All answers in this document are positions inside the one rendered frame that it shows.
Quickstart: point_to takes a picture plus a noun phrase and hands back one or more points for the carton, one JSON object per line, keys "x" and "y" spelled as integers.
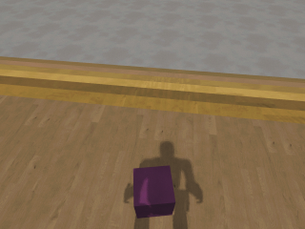
{"x": 153, "y": 194}

